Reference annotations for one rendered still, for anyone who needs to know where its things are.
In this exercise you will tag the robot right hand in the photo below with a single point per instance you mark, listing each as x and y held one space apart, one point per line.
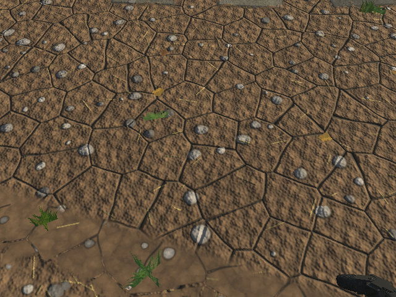
371 286

